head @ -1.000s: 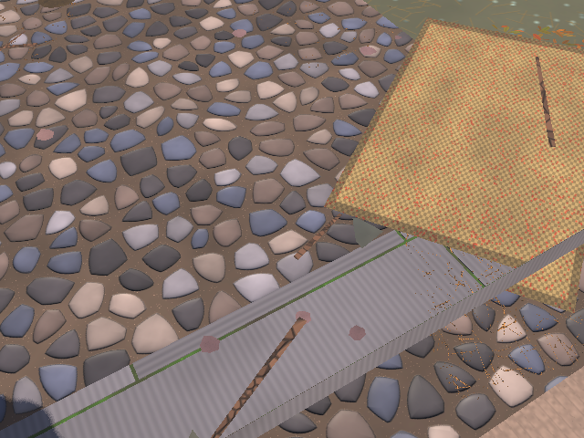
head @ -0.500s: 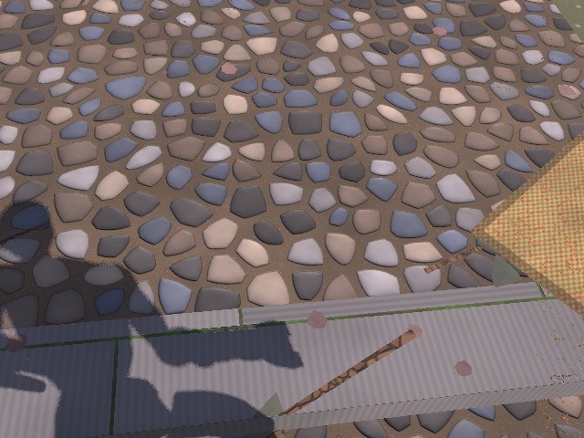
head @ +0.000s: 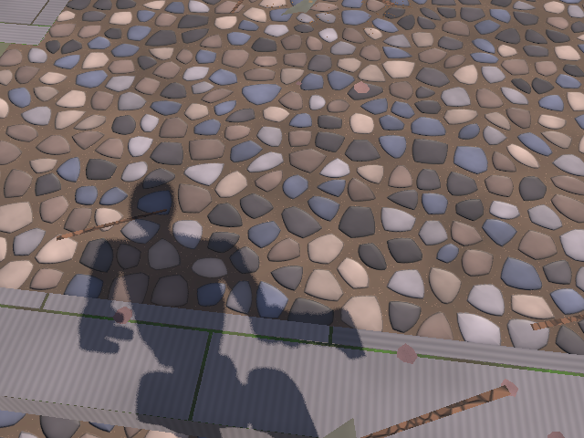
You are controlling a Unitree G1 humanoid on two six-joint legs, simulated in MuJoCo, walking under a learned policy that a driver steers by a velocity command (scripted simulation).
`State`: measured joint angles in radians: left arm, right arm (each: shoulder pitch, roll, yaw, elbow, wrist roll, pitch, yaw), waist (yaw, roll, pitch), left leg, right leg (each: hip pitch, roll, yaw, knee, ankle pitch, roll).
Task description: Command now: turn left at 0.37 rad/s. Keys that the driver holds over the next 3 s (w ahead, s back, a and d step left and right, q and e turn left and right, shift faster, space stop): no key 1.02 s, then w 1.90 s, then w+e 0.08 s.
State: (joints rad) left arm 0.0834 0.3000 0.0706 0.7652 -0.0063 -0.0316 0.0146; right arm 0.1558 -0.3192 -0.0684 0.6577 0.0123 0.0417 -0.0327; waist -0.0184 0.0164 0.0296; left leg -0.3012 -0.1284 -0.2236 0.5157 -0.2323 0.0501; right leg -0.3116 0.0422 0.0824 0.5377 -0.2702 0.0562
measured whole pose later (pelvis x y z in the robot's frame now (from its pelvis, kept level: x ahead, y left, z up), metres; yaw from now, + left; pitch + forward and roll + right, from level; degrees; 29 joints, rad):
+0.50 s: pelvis +0.00 +0.02 +0.00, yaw +3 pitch -1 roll +0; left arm 0.17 0.27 0.02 0.85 0.02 -0.02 0.01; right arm 0.19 -0.25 -0.03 0.75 -0.02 0.02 -0.02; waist 0.02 -0.02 0.03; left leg -0.19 -0.02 -0.06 0.50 -0.30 0.01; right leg -0.20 -0.03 0.05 0.47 -0.25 0.05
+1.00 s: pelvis +0.00 +0.03 +0.00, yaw +3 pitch -2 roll +0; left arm 0.19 0.27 0.03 1.03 0.00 -0.01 0.04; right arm 0.20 -0.25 -0.01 0.91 -0.01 -0.01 -0.01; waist 0.02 -0.01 0.04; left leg -0.16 -0.05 -0.05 0.48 -0.29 0.03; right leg -0.18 -0.06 0.06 0.45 -0.25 0.08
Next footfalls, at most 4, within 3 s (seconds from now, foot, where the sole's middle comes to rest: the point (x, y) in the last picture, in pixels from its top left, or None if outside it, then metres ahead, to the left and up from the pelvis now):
0.02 right None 0.05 -0.13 -0.77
0.34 left None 0.02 0.14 -0.78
1.58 left None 0.29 0.12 -0.78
2.08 right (308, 348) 0.62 -0.02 -0.68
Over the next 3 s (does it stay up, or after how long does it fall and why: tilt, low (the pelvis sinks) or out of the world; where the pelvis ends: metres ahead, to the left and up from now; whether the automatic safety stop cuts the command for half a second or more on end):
stays up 0.96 0.08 0.11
